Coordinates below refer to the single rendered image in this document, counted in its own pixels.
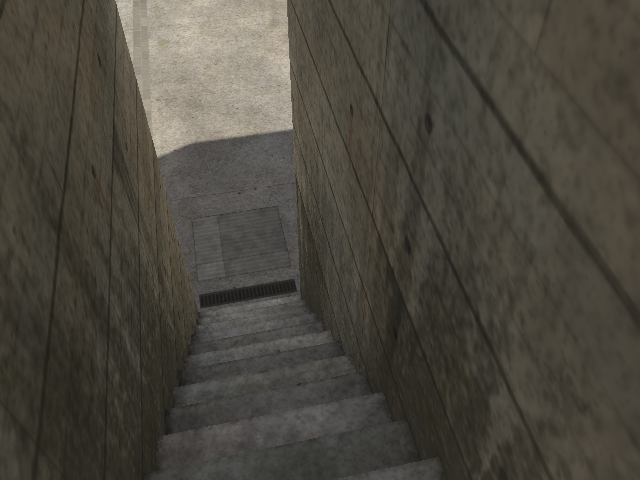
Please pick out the stairs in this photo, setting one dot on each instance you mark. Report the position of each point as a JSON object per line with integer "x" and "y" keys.
{"x": 266, "y": 394}

